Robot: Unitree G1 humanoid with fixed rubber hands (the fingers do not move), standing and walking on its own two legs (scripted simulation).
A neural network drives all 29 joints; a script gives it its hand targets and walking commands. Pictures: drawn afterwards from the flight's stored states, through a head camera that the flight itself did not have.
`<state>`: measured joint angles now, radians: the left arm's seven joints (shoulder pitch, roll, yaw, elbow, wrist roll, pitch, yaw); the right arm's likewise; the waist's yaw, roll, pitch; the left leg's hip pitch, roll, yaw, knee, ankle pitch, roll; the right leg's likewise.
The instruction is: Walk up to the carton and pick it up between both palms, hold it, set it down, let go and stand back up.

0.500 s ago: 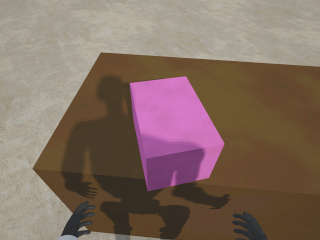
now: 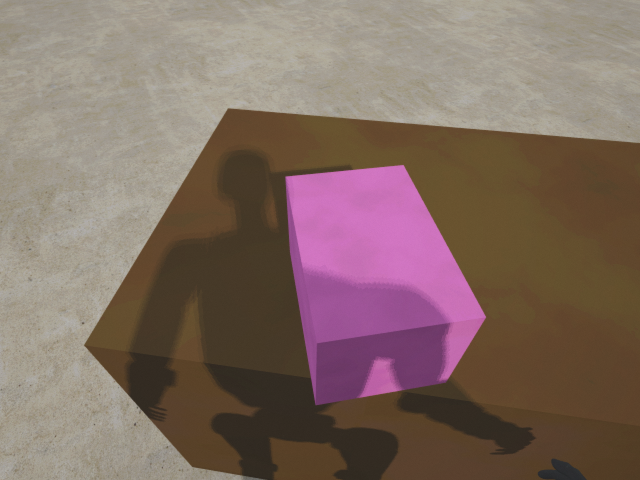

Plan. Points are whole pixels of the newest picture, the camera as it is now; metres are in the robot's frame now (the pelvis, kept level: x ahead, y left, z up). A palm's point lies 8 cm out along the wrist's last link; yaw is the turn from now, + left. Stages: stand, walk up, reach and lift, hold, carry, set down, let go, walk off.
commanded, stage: stand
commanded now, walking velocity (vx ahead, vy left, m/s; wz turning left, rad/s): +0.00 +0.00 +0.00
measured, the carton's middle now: (362, 276) +0.39 -0.04 +0.03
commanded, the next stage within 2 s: none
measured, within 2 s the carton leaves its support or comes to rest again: neither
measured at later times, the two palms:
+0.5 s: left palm out of the picture +0.08 +0.31 -0.11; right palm out of the picture +0.09 -0.29 -0.10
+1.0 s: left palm out of the picture +0.05 +0.31 -0.11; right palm out of the picture +0.06 -0.29 -0.10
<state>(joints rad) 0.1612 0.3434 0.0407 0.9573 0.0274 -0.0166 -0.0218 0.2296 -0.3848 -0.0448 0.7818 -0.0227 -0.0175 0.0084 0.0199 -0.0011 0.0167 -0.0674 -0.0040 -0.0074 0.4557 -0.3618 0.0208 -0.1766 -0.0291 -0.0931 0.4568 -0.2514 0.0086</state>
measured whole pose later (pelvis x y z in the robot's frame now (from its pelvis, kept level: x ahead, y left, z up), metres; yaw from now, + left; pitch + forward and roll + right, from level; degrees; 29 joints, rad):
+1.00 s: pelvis -0.02 +0.01 +0.01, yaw +0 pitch -4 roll +0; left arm 0.09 0.34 0.02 1.14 0.01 -0.01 0.00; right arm 0.18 -0.37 -0.02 0.99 -0.02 -0.01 -0.01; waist 0.01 0.00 0.04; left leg 0.01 -0.04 -0.01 0.31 -0.25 0.04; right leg -0.11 -0.06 -0.09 0.34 -0.16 0.03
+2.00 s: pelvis -0.04 -0.01 +0.01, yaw +0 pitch -3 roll +0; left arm 0.09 0.34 0.00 1.16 0.01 -0.01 0.00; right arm 0.14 -0.36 -0.01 1.07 -0.01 -0.01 0.00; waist 0.01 0.00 0.05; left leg -0.02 -0.02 -0.01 0.30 -0.22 0.01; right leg -0.14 -0.04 -0.10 0.32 -0.13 0.00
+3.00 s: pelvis -0.03 -0.03 +0.01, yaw +0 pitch -3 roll +0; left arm 0.08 0.34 0.01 1.17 0.00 -0.02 0.00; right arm 0.13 -0.36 0.00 1.08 -0.01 -0.01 -0.01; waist 0.01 0.01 0.05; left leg -0.01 0.02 -0.01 0.29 -0.23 -0.02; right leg -0.13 -0.01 -0.10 0.32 -0.14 -0.03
